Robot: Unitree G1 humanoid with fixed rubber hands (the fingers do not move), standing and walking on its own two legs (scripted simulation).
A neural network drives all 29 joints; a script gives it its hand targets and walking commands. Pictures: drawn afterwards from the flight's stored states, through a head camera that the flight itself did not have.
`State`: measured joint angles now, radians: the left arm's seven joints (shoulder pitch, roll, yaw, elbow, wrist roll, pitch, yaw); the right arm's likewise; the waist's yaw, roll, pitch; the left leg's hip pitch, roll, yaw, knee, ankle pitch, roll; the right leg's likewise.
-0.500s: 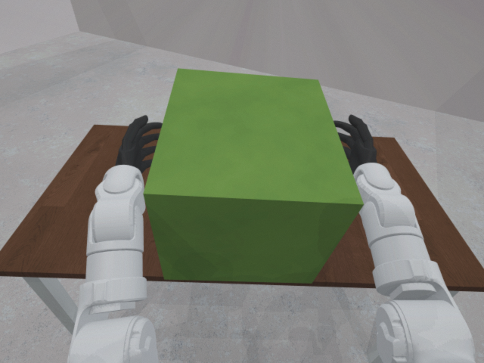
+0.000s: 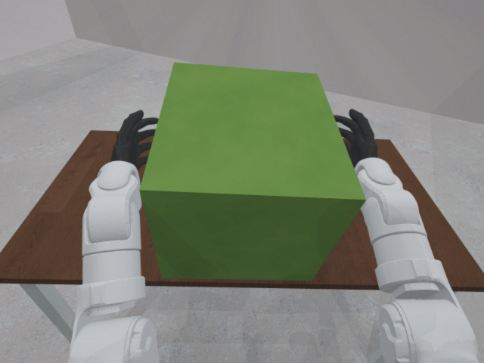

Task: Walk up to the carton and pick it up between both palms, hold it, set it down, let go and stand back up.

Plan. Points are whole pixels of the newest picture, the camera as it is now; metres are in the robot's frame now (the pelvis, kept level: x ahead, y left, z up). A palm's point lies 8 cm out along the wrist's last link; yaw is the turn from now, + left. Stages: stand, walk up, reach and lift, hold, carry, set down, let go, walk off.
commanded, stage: reach and lift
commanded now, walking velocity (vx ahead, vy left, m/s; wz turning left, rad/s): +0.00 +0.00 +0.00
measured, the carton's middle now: (242, 171) +0.41 -0.01 +0.13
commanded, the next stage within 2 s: hold in 0.02 s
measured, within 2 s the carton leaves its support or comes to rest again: neither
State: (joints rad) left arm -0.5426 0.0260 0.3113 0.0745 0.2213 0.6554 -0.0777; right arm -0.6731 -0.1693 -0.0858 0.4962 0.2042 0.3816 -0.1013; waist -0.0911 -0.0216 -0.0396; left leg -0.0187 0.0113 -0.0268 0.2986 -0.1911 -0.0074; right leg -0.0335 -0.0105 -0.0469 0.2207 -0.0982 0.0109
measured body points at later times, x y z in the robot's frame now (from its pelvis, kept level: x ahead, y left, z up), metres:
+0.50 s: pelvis +0.00 +0.00 +0.00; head -0.06 +0.01 +0.45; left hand +0.37 +0.18 +0.23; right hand +0.38 -0.19 +0.23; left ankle -0.01 +0.12 -0.75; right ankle +0.02 -0.13 -0.75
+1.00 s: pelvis +0.00 -0.01 +0.00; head -0.07 +0.01 +0.44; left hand +0.36 +0.18 +0.23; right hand +0.38 -0.19 +0.24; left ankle -0.01 +0.12 -0.75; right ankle +0.02 -0.13 -0.75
